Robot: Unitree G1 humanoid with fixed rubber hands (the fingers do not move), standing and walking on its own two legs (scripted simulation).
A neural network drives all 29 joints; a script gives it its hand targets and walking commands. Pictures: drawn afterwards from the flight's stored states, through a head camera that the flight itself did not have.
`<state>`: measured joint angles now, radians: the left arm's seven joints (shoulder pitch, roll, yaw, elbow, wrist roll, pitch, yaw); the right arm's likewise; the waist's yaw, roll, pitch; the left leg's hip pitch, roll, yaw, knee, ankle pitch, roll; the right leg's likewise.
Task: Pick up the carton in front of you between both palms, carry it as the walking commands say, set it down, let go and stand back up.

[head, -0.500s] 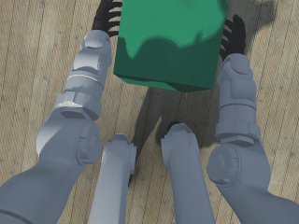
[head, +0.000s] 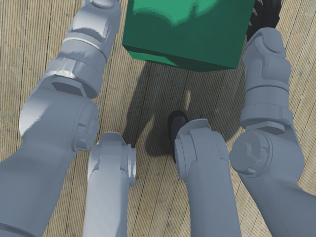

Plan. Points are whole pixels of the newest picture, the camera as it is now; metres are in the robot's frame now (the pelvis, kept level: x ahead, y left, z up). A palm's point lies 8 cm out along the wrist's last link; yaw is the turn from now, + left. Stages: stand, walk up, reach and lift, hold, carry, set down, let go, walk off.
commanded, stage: set down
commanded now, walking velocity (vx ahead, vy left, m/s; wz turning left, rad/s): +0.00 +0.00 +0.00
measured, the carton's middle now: (181, 18) +0.53 -0.13 -0.24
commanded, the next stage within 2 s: none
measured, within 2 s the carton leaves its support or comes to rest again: rests again in 0.66 s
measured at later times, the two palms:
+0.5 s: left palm (106, 2) +0.56 +0.03 -0.19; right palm (255, 32) +0.48 -0.27 -0.17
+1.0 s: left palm (107, 1) +0.57 +0.03 -0.20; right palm (252, 37) +0.47 -0.28 -0.19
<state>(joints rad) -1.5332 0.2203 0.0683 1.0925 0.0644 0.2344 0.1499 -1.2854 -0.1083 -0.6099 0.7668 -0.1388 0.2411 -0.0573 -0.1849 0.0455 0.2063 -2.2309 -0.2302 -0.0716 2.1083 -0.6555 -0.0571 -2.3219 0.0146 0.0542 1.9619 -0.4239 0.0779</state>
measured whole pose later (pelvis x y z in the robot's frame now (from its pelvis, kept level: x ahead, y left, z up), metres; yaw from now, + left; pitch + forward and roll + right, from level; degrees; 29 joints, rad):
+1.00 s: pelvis +0.00 +0.00 -0.02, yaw -1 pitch +40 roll -4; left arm -1.55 0.25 0.09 1.12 0.15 0.15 0.03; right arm -1.38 -0.23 -0.63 1.09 -0.12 0.11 0.01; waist -0.18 -0.01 0.34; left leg -2.22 -0.14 -0.04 2.21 -0.67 -0.01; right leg -2.30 -0.01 0.02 2.05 -0.44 0.06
